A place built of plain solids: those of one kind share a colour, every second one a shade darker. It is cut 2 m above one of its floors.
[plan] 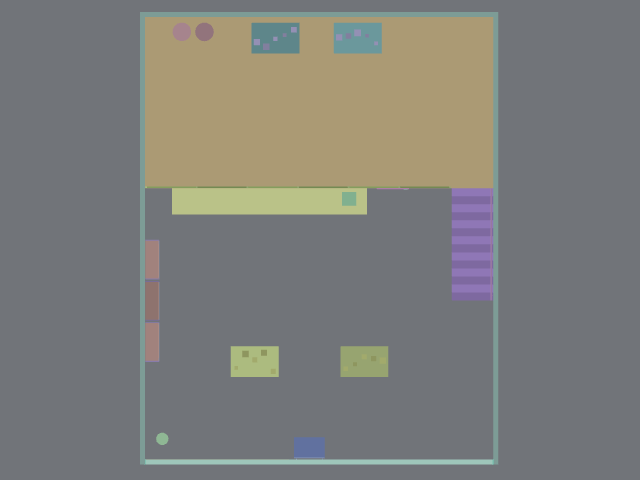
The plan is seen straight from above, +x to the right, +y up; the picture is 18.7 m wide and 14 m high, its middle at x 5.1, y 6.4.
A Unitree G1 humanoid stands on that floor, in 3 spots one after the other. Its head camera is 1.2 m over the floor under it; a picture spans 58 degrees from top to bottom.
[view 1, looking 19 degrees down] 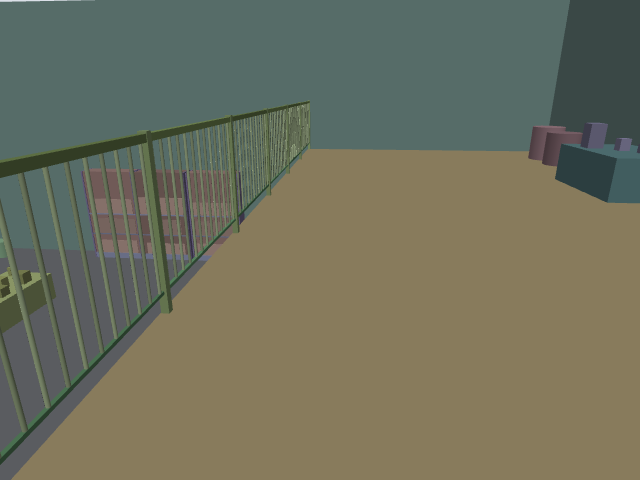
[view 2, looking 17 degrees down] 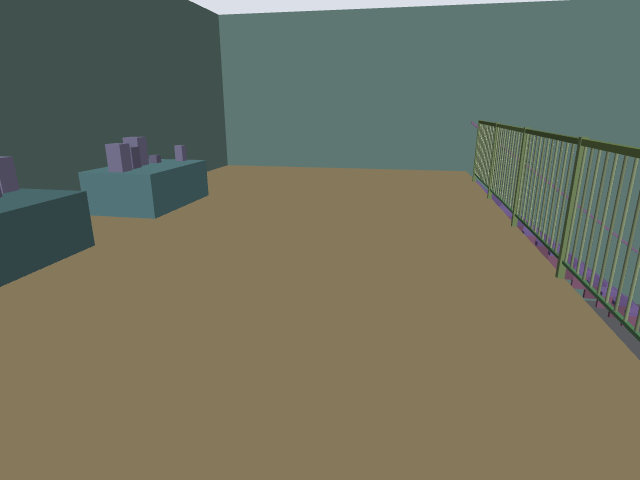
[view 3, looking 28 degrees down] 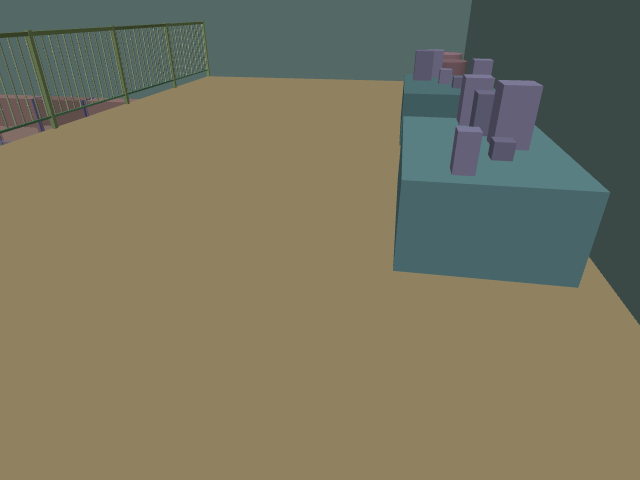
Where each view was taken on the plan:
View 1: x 9.55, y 9.01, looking -175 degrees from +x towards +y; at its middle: upper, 3.69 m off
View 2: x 1.20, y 9.11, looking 11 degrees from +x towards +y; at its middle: upper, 4.10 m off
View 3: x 8.85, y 11.80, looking -170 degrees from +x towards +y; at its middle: upper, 2.56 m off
